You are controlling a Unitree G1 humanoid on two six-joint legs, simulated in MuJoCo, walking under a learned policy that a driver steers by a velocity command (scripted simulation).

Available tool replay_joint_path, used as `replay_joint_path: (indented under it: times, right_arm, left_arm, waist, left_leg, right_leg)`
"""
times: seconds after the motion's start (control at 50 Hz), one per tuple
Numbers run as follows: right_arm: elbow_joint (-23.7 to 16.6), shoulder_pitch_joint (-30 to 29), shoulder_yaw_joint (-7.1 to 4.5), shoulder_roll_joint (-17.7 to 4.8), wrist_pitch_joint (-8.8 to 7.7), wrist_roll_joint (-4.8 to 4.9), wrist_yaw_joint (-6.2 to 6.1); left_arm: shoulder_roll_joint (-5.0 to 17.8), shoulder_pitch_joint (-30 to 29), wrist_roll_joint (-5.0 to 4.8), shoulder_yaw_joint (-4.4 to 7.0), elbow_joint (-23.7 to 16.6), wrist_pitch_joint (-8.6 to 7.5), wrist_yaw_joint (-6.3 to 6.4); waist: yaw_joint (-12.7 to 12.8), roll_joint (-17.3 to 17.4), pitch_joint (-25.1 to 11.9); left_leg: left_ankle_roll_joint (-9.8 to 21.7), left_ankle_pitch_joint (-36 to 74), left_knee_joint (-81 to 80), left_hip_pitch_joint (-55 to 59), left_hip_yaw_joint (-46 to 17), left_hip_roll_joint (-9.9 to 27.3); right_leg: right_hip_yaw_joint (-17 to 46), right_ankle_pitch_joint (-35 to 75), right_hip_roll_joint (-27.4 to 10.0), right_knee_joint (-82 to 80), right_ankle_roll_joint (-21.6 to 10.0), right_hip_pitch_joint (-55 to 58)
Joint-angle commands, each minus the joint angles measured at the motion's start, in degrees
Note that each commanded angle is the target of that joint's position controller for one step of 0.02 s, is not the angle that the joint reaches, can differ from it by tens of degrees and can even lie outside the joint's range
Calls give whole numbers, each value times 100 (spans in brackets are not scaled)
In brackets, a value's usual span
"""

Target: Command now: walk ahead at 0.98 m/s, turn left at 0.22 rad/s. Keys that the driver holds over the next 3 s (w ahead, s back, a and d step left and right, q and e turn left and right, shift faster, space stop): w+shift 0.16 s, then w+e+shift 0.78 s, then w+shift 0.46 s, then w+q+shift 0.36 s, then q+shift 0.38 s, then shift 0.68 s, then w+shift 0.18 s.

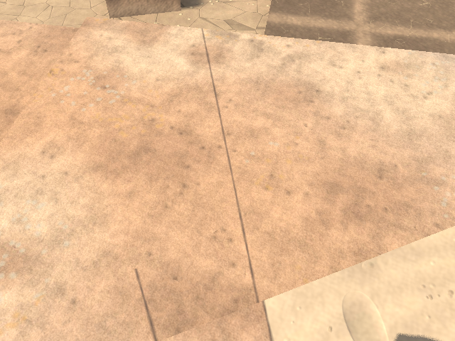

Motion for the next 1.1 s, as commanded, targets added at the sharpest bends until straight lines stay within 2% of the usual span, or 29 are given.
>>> replay_joint_path:
  times: [0.02, 0.14, 0.2, 0.3, 0.34, 0.36, 0.38, 0.4, 0.44, 0.46, 0.52, 0.56, 0.62, 0.68, 0.72, 0.74, 0.76, 0.78, 0.8, 0.82, 0.84, 0.88, 0.94, 0.98, 1.0, 1.04, 1.06, 1.08, 1.1]
  right_arm:
    - [-737, -316, 53, -216, -18, -137, 135]
    - [-1392, -1767, 279, -110, 99, -224, 275]
    - [-1605, -2525, 393, 86, -12, -99, 421]
    - [-1202, -1595, 102, -554, -186, -174, 134]
    - [-731, -29, -93, -949, -257, -177, -9]
    - [-838, 146, -144, -1066, -387, -482, -70]
    - [-918, 224, -173, -769, -335, -300, 11]
    - [-835, 234, -142, -628, -339, -202, 9]
    - [-667, -229, -200, -625, -365, -233, -100]
    - [-560, -340, -243, -753, -444, -128, -141]
    - [-592, -1448, -242, -650, -566, 119, -136]
    - [-695, -2388, -276, -532, -619, 44, -106]
    - [-315, -2096, -212, -399, -906, 106, 18]
    - [-75, -1667, -233, -689, -605, 44, -29]
    - [-346, -2345, -181, -689, -224, -37, -78]
    - [-702, -2343, 18, -67, -96, -205, -68]
    - [-1408, -1564, 275, 457, -167, -359, 40]
    - [-1449, -1413, 364, 440, -203, -499, 119]
    - [-1530, -1388, 362, 195, -251, -539, 80]
    - [-1288, -1653, 189, -519, -233, -540, 78]
    - [-1404, -1891, 110, -791, -157, -497, 70]
    - [-1654, -3016, 113, -849, -1, -282, 61]
    - [-1916, -3244, 367, -259, -7, -12, 136]
    - [-1793, -2508, 351, -103, 9, 102, 121]
    - [-1588, -1793, 238, -263, 15, 68, 55]
    - [-979, 534, -88, -700, 50, 8, -128]
    - [-652, 1676, -234, -1144, 26, -175, -182]
    - [-599, 1184, -246, -1245, 59, -234, -117]
    - [-785, 23, -226, -773, 88, -184, -52]
  left_arm:
    - [21, 950, 41, 5, 190, -149, -17]
    - [339, 1524, -184, 5, 493, -389, -66]
    - [579, 1783, -313, 24, 526, -463, -71]
    - [852, 1622, -291, 38, 551, -351, 54]
    - [1139, 1083, -134, 152, 455, -162, 160]
    - [24, 2235, -579, -122, 457, -67, 7]
    - [-118, 2139, -522, -238, 467, -25, 62]
    - [413, 1282, -389, -95, 333, -27, 110]
    - [640, 497, -134, 49, 147, 70, 33]
    - [566, 295, 36, 93, -97, 156, -91]
    - [306, 213, 16, 94, -509, 345, -430]
    - [569, 1822, 66, 251, 11, 505, -465]
    - [531, 1590, 7, 229, 74, 439, -360]
    - [803, 1750, 44, 327, 184, 559, -333]
    - [921, 3231, -1, 449, 709, 452, -308]
    - [1037, 3014, -62, 330, 857, 387, -295]
    - [744, 2883, -365, 11, 753, 217, -154]
    - [736, 2552, -292, 29, 551, 197, -61]
    - [1569, 2032, -102, 270, 131, 159, 132]
    - [1678, 1302, 17, 351, -150, 161, 260]
    - [1768, 1188, 49, 329, -110, 63, 313]
    - [1276, 1716, -52, 202, 195, 17, 270]
    - [1051, 1485, -181, 188, 185, 28, 221]
    - [1018, 1435, -241, 222, 295, -46, 91]
    - [1091, 1486, -260, 262, 355, -123, 21]
    - [1221, 1210, -219, 299, 432, -274, -94]
    - [287, 980, -232, 124, 302, -344, -81]
    - [-88, 1625, -389, 8, -78, -334, -66]
    - [67, 1469, -237, -24, -86, -207, -20]
  waist:
    - [48, -104, -275]
    - [-25, -232, 620]
    - [175, -288, 637]
    - [-138, -744, -388]
    - [-1016, -779, -805]
    - [-508, 1270, -1852]
    - [-658, 1408, -2669]
    - [-738, 767, -1864]
    - [-494, -114, -871]
    - [-252, 143, -536]
    - [632, 666, -161]
    - [1529, 543, -759]
    - [1398, -20, -150]
    - [1305, -52, 242]
    - [2305, -1382, 257]
    - [1589, -2132, 844]
    - [329, -2420, 525]
    - [180, -1617, 76]
    - [92, -1382, -310]
    - [91, -180, -408]
    - [-49, -152, 124]
    - [320, 769, 804]
    - [476, -117, 782]
    - [344, -348, 425]
    - [93, -167, 4]
    - [-1238, -170, -1356]
    - [-1517, 565, -1852]
    - [-555, 1811, -1974]
    - [-175, 1271, -860]
  left_leg:
    - [13, 309, 372, -2362, -318, 696]
    - [-276, 1461, -1706, -3087, 390, 1155]
    - [-344, 2810, -3388, -1251, 970, 859]
    - [-82, 3786, -4319, -217, 506, 436]
    - [-68, 2795, -4542, 960, 281, 690]
    - [384, 1266, -4874, 3796, -1566, 2026]
    - [417, -578, -5257, 4381, -3077, 2877]
    - [187, -70, -5445, 3747, -2442, 2749]
    - [104, 546, -5731, 2556, -1527, 2380]
    - [42, 369, -5841, 1918, -1201, 2318]
    - [-94, -31, -6745, -33, 73, 1831]
    - [-130, 303, -5934, -929, 1016, 1415]
    - [-684, -363, -4934, -1368, 1807, 1029]
    - [-620, 1511, -2812, -539, 1847, 1392]
    - [-604, 140, 1039, -1401, 2032, 576]
    - [-435, -2069, 2828, -3068, 1583, 355]
    - [-495, -1474, 1837, -4149, 471, 517]
    - [-753, -1372, 1713, -4708, 275, 610]
    - [-949, -1565, 1734, -5114, -239, 804]
    - [-1135, -1205, 1617, -4903, -447, 1010]
    - [-1213, -824, 1225, -4815, -638, 1167]
    - [-1239, -341, 128, -4632, -517, 1270]
    - [-1127, 835, -2457, -2047, 279, 852]
    - [-1003, 1710, -3289, -103, 813, 539]
    - [-917, 1755, -3617, 506, 928, 302]
    - [-731, 980, -3672, 2271, 1017, 244]
    - [-469, -899, -3953, 3161, -921, 1576]
    - [-157, -2390, -5963, 2973, -4535, 2691]
    - [266, -4062, -6326, 2062, -4872, 2687]
  right_leg:
    - [3182, -1788, -1712, -2278, -743, 1751]
    - [1546, -36, -1232, -3193, -656, 1084]
    - [1052, 1887, -1031, -3515, -459, 291]
    - [1033, 4048, -910, -1385, -194, 2433]
    - [1251, 4380, -1040, 1358, -264, 2226]
    - [706, 2682, -577, 4112, 255, -671]
    - [756, -1116, -344, 4946, 199, -1763]
    - [956, -1286, -689, 4544, 145, -2098]
    - [859, -1338, -888, 3894, 86, -2393]
    - [925, -1201, -1019, 3380, 81, -2303]
    - [396, 220, -936, 1893, -4, -618]
    - [-334, 1817, -671, 2657, -224, 1403]
    - [-393, 3911, -526, 1144, -122, 2253]
    - [-260, 2949, -631, -2, -351, 2157]
    - [36, 2530, -523, -1448, -1079, 3242]
    - [297, 3090, -404, -11, -905, 3096]
    - [2426, 4957, -708, 473, -1023, 3248]
    - [4322, 3125, -1398, -346, -1532, 3335]
    - [6478, 681, -2399, -1487, -2220, 3192]
    - [7273, -1862, -2537, -2141, -2296, 2533]
    - [7615, -1655, -2596, -2039, -2432, 1628]
    - [6160, -1459, -1980, -1619, -2179, 692]
    - [3767, 259, -678, -1674, -1455, -521]
    - [2990, 1318, -448, -1469, -1018, -771]
    - [2744, 2431, -329, -799, -854, -213]
    - [2097, 3906, -102, 2001, -532, 408]
    - [1834, 639, 354, 4489, -328, -558]
    - [1674, -1109, 529, 5173, -233, -1502]
    - [1438, -707, 65, 5209, -246, -2119]
Next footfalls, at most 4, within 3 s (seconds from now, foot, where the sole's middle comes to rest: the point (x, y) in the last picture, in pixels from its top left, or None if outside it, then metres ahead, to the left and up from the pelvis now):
0.34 left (190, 323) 0.51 0.14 -0.75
0.72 right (262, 269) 0.74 -0.09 -0.87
1.06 left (256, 165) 1.19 -0.09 -0.87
1.50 right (357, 142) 1.32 -0.52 -0.87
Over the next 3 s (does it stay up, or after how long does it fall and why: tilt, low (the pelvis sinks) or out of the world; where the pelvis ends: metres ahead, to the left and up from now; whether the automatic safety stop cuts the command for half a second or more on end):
stays up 1.81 -0.74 -0.10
